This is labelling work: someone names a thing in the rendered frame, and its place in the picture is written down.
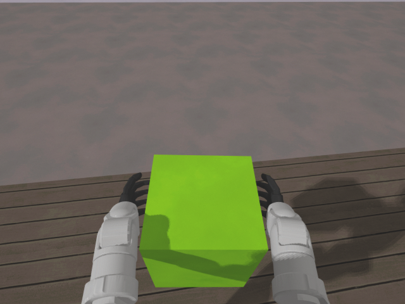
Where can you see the robot left hand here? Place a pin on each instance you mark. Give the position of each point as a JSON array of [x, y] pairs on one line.
[[129, 193]]

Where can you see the carton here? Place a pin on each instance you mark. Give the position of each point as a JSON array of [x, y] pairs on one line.
[[203, 225]]

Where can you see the right robot forearm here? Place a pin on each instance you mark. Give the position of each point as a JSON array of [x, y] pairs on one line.
[[295, 276]]

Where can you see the robot right hand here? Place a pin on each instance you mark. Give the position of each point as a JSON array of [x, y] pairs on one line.
[[273, 194]]

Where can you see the left robot forearm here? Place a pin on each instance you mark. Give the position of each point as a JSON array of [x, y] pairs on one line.
[[112, 278]]

